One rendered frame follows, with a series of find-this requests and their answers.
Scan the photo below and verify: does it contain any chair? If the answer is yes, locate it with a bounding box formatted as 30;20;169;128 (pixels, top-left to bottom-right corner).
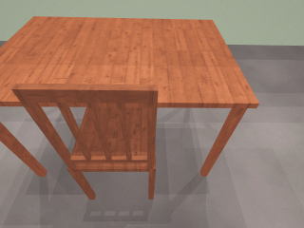
11;83;159;200

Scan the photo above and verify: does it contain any table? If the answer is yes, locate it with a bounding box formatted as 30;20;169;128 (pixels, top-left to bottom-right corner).
0;16;259;177

